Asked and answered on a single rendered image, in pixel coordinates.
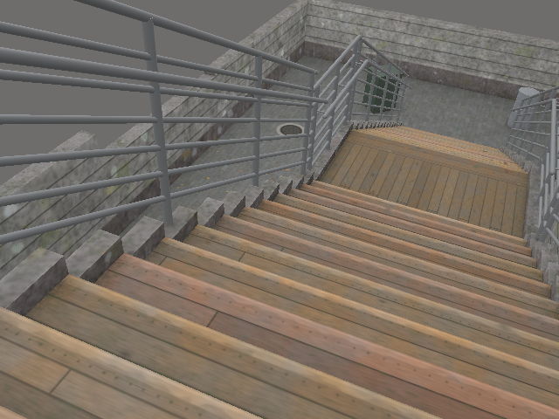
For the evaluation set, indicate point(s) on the stairs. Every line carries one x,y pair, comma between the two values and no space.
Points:
324,303
446,144

